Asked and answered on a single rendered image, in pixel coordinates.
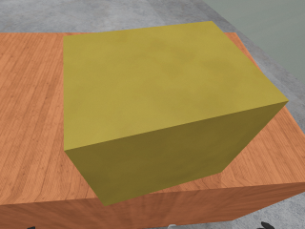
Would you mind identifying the carton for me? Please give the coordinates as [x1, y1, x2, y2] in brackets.
[63, 21, 289, 206]

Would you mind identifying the pedestal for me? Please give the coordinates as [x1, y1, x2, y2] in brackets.
[0, 32, 305, 229]

